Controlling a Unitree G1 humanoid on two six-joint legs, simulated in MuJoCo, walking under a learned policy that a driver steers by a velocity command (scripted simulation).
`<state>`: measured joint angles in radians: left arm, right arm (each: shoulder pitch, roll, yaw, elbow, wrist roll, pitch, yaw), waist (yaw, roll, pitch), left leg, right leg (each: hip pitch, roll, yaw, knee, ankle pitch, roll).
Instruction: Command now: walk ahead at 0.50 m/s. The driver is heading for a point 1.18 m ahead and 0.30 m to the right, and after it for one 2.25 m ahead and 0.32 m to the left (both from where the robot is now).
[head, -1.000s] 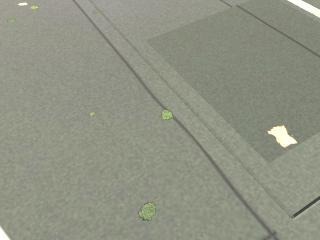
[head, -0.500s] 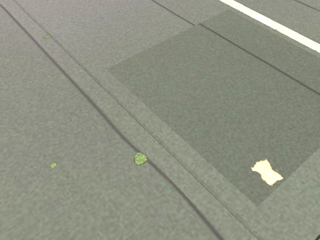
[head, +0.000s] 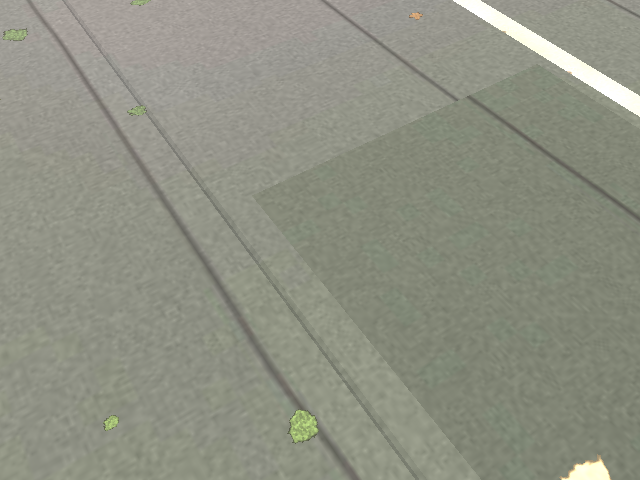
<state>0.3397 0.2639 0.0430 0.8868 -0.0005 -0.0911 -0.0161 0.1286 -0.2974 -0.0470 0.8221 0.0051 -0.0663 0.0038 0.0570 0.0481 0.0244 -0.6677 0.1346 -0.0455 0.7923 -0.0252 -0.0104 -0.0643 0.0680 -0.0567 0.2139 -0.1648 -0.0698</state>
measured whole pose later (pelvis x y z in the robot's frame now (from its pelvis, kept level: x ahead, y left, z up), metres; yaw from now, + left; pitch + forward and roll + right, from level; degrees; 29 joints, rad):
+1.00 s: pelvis +0.57 -0.02 +0.00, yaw -18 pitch +2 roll +0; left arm 0.31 0.27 0.07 0.74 -0.01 -0.05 -0.01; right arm 0.10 -0.30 -0.05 0.78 -0.01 -0.10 0.00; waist 0.03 0.03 0.04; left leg -0.62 0.10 -0.08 0.95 -0.23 -0.04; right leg -0.21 0.11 0.07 0.35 -0.16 -0.10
